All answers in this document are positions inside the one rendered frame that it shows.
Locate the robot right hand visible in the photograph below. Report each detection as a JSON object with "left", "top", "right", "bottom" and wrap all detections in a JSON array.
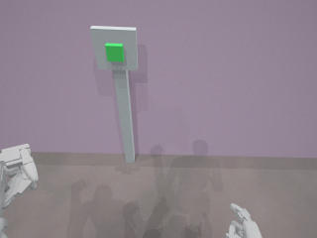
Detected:
[{"left": 226, "top": 203, "right": 263, "bottom": 238}]

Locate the button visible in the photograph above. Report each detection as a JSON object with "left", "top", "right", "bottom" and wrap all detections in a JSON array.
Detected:
[{"left": 105, "top": 43, "right": 125, "bottom": 62}]

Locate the robot left hand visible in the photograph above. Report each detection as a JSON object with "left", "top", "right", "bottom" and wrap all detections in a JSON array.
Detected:
[{"left": 0, "top": 144, "right": 39, "bottom": 218}]

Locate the panel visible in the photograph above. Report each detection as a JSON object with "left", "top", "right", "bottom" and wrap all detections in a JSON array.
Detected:
[{"left": 90, "top": 26, "right": 138, "bottom": 163}]

